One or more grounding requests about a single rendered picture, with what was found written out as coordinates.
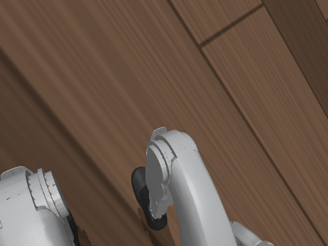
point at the left robot foot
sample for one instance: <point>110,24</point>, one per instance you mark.
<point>73,229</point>

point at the right robot foot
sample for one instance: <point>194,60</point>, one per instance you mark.
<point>141,192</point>

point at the right robot hand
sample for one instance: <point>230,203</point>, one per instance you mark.
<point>244,236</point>

